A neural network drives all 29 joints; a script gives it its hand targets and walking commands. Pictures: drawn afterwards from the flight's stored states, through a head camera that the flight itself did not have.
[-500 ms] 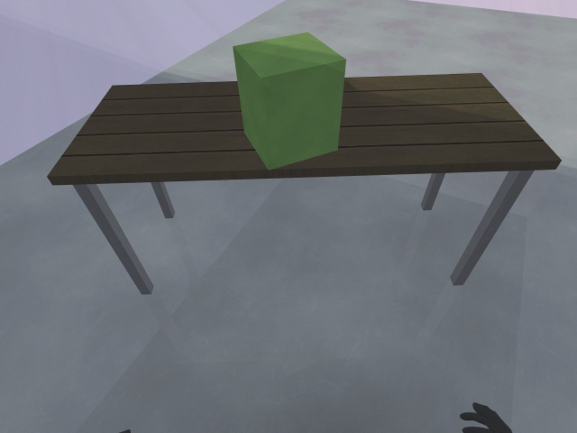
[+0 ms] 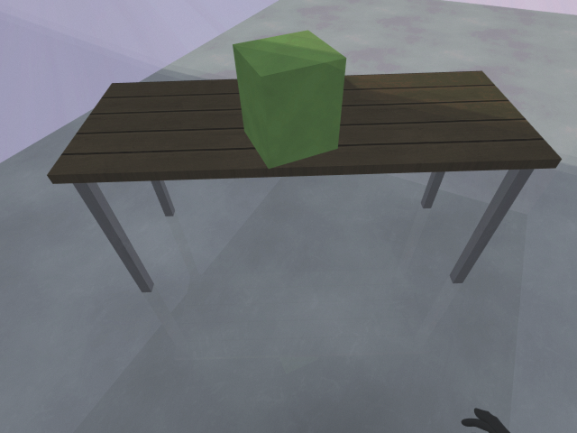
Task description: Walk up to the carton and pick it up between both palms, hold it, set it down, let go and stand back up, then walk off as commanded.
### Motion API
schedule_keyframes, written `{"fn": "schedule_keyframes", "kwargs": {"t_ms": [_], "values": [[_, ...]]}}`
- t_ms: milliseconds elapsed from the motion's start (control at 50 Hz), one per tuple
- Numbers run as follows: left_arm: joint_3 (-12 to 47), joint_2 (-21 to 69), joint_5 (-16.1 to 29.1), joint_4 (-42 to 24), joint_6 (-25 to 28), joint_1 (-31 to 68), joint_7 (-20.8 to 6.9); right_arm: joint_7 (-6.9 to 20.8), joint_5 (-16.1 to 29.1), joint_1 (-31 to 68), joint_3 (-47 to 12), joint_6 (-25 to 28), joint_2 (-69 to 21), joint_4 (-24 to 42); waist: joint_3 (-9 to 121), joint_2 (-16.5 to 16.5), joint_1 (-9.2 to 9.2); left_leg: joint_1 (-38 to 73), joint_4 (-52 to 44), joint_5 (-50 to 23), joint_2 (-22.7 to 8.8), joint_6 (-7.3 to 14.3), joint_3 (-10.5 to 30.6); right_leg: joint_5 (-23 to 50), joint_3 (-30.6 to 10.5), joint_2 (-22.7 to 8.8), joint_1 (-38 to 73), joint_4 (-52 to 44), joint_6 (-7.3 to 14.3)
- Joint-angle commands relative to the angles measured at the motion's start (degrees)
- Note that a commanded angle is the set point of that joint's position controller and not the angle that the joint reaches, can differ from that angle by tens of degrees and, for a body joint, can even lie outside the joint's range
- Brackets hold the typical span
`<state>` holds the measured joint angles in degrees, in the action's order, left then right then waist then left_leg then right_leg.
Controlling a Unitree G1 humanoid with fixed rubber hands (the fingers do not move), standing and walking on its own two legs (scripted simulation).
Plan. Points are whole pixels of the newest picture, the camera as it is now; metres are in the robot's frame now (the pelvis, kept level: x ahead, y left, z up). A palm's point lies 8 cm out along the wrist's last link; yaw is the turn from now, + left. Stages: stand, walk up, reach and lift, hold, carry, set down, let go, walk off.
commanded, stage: walk up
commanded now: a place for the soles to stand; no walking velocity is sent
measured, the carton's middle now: (288, 99) +0.90 +0.02 +0.02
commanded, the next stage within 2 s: none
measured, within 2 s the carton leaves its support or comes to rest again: neither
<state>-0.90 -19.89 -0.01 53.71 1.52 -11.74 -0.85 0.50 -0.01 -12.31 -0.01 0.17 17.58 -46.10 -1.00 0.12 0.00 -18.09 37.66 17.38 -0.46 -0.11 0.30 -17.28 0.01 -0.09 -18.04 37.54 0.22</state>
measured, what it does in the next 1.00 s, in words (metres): walks ahead: left foot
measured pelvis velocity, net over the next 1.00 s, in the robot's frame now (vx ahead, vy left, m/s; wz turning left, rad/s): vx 0.23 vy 0.01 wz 0.02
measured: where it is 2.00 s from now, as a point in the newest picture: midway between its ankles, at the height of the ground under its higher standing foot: (307, 360)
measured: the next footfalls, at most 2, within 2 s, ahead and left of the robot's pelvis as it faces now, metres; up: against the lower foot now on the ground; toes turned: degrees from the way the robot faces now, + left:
left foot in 0.64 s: +0.30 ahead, +0.10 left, +0.00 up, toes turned +5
right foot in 1.24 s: +0.45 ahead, -0.14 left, +0.00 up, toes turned -2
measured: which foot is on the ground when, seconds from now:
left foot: down 0.00-0.24, up 0.26-0.62, down 0.64-1.00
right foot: down 0.00-0.66, up 0.68-1.00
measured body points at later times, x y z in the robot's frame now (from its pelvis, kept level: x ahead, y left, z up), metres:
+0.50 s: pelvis +0.09 -0.03 +0.01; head +0.09 -0.05 +0.46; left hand +0.11 +0.30 -0.09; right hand +0.20 -0.34 -0.10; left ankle +0.21 +0.10 -0.68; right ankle +0.04 -0.14 -0.72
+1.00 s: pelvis +0.23 +0.01 +0.01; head +0.20 +0.03 +0.46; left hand +0.27 +0.34 -0.11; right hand +0.30 -0.30 -0.08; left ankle +0.26 +0.09 -0.72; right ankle +0.30 -0.12 -0.66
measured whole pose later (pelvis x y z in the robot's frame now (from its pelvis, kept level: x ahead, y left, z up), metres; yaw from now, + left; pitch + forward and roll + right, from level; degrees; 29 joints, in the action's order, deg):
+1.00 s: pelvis +0.23 +0.01 +0.01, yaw +1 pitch -6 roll +0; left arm -4.2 -26.1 0.0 51.2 -0.3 -18.6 -4.3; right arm 1.6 0.0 -20.8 0.0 4.2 22.8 -46.1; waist -2.1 3.2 0.0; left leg -9.5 29.3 14.4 1.6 3.6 -4.9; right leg -13.4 -0.4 -1.5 -28.3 59.8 -0.7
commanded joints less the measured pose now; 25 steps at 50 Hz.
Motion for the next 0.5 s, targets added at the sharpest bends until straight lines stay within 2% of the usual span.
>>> {"fn": "schedule_keyframes", "kwargs": {"t_ms": [0, 20, 40, 60, 80, 100, 120, 140, 160, 180, 200, 220, 240, 260, 300, 320, 340, 360, 400, 480], "values": [[-6.2, -15.9, -2.5, -6.9, 2.2, 0.6, -1.8, 0.9, -2.7, -1.2, 8.0, 3.7, 22.2, 1.0, -2.3, -6.5, -0.26, 0.1, -19.4, 37.7, -9.9, 9.6, 21.6, -27.6, -7.5, -1.3, -9.1, -2.8, 4.7], [-5.8, -14.8, -2.4, -7.5, 2.3, 1.7, -2.1, 1.0, -2.8, -1.9, 8.2, 3.8, 22.4, 1.2, -4.3, -8.7, -0.92, 2.8, -22.8, 37.1, -13.5, 11.3, 25.3, -20.3, -3.4, 0.0, -12.7, 2.8, 3.6], [-5.7, -14.3, -2.5, -7.9, 2.6, 2.1, -2.1, 0.9, -2.9, -2.9, 8.5, 4.2, 22.9, 1.5, -5.0, -9.7, -1.59, 6.2, -24.3, 32.8, -17.4, 13.5, 29.2, -12.8, -0.5, -0.2, -15.4, 7.8, 3.0], [-5.7, -14.4, -2.4, -7.8, 2.9, 2.1, -2.0, 0.9, -2.8, -3.7, 8.8, 4.5, 22.9, 1.5, -3.9, -8.3, -2.54, 10.8, -23.7, 26.1, -18.8, 15.0, 30.3, -12.2, -1.5, -2.1, -17.2, 8.7, 2.4], [-5.6, -14.3, -2.2, -8.1, 3.2, 2.0, -2.1, 0.9, -2.5, -4.7, 9.0, 4.6, 22.5, 1.6, -1.4, -7.3, -2.88, 15.3, -22.5, 20.4, -18.9, 15.4, 29.5, -13.1, -1.6, -2.8, -17.1, 7.3, 2.2], [-5.6, -14.5, -2.0, -8.3, 3.3, 2.0, -2.2, 1.0, -2.3, -4.7, 9.0, 4.5, 22.5, 1.9, 0.2, -7.3, -2.92, 16.2, -21.8, 18.5, -17.8, 14.7, 27.4, -13.8, -1.4, -2.9, -15.4, 5.9, 1.9], [-5.8, -14.7, -1.8, -8.2, 3.3, 1.5, -2.4, 1.0, -2.2, -3.8, 8.9, 4.2, 22.5, 2.1, 0.6, -7.8, -2.47, 14.2, -21.5, 19.6, -16.2, 13.4, 24.3, -13.5, -0.5, -2.3, -12.1, 2.9, 1.7], [-6.1, -14.8, -1.6, -7.5, 3.1, -0.7, -2.7, 1.2, -2.3, -1.5, 8.9, 3.7, 22.8, 2.8, 0.3, -8.9, -0.98, 8.6, -21.1, 22.7, -14.2, 11.8, 20.8, -10.9, 0.7, -1.5, -5.9, -1.3, 1.7], [-6.6, -14.8, -1.5, -6.1, 3.1, -4.9, -2.7, 1.4, -2.3, 2.7, 8.5, 3.2, 22.2, 3.8, -0.3, -10.3, 2.03, -1.6, -18.8, 25.0, -11.6, 9.7, 16.5, -7.6, 1.6, -0.4, 4.5, -5.9, 2.2], [-7.7, -15.9, -1.8, -3.8, 3.5, -12.0, -2.3, 1.6, -2.3, 7.6, 7.7, 2.8, 19.7, 4.9, -1.5, -7.4, 7.04, -14.9, -10.1, 25.3, -6.8, 6.7, 9.8, -7.7, -0.9, -0.6, 18.1, -11.1, 2.8], [-9.1, -20.8, -2.5, -1.9, 4.1, -19.3, -1.5, 1.5, -1.6, 10.9, 6.0, 2.7, 13.9, 6.7, -3.9, 9.1, 10.87, -29.5, 12.3, 17.2, 2.6, 2.4, 0.3, -21.0, -22.8, -9.7, 26.3, -23.1, 4.4], [-9.8, -24.3, -1.9, -2.6, 4.5, -18.8, -0.8, 0.7, -1.7, 10.4, 5.3, 2.9, 13.0, 7.4, -6.6, 11.7, 9.47, -38.5, 20.6, 13.0, 3.2, 1.9, 1.3, -23.8, -38.8, -20.1, 26.6, -30.3, 7.5], [-9.7, -23.5, -1.1, -4.2, 4.5, -15.4, -0.4, 0.5, -1.6, 7.9, 5.4, 3.1, 15.7, 6.6, -6.4, 4.1, 7.62, -36.2, 22.5, 10.0, 1.4, 1.8, 7.3, -18.6, -38.6, -21.6, 24.9, -30.0, 9.0], [-9.4, -22.3, -0.7, -4.7, 4.6, -12.9, -0.2, 0.7, -1.2, 5.2, 5.7, 3.4, 17.5, 5.5, -4.6, 0.8, 5.65, -33.1, 22.9, 7.2, 0.1, 2.2, 8.4, -11.5, -34.2, -20.9, 24.7, -27.5, 9.2], [-9.0, -19.3, -0.8, -5.4, 4.8, -9.7, 0.1, 0.9, -1.1, -0.2, 6.1, 3.8, 18.1, 3.8, 1.9, 1.6, 2.91, -27.1, 22.1, 4.8, -0.9, 1.8, 7.2, 11.2, -21.3, -16.7, 29.5, -20.3, 7.1], [-8.6, -17.9, -0.6, -5.8, 4.8, -10.0, 0.2, 0.9, -0.8, -1.8, 6.0, 3.8, 17.7, 3.2, 3.7, 4.0, 2.37, -26.3, 20.7, 3.5, -0.7, 1.7, 5.7, 21.9, -15.5, -14.7, 30.8, -17.5, 6.2], [-8.3, -17.2, -0.6, -6.2, 4.7, -10.6, 0.3, 1.0, -0.7, -1.6, 5.8, 3.8, 17.0, 3.2, 3.5, 5.9, 2.36, -25.3, 19.4, 2.3, -0.7, 1.4, 3.8, 28.7, -12.1, -13.8, 29.4, -16.5, 6.5], [-8.2, -17.2, -0.6, -6.7, 4.6, -10.7, 0.3, 1.1, -0.8, -0.2, 5.5, 3.7, 16.4, 3.7, 1.8, 6.9, 2.73, -24.8, 16.5, 1.3, -1.1, 1.2, 2.6, 30.3, -10.4, -13.8, 26.5, -16.6, 7.3], [-8.1, -17.3, -0.5, -8.0, 4.4, -10.1, -0.1, 1.6, -1.0, 3.4, 5.0, 3.6, 15.9, 4.8, -2.7, 7.9, 3.05, -23.0, 10.9, -0.9, -1.7, 1.3, -0.4, 28.6, -8.3, -13.3, 19.6, -18.1, 8.9], [-7.9, -18.1, -0.5, -8.9, 4.1, -8.3, -0.8, 2.9, -1.1, 6.0, 4.7, 4.0, 15.0, 5.2, -6.4, 9.2, 2.8, -14.4, 1.4, -6.3, -2.5, 2.3, -3.7, 18.5, -5.5, -12.7, 9.4, -19.4, 10.5]]}}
